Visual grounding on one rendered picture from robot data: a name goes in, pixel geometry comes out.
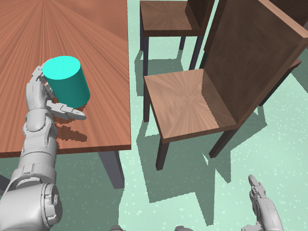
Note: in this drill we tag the can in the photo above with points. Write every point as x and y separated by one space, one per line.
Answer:
66 78

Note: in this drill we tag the left robot hand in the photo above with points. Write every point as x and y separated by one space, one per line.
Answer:
39 96

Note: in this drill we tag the left robot arm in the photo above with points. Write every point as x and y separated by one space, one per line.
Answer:
31 202

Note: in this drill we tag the chair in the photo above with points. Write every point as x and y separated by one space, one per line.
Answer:
255 44
296 9
161 18

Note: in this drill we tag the table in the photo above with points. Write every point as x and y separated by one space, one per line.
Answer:
96 33

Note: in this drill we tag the right robot hand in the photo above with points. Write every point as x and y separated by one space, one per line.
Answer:
268 218

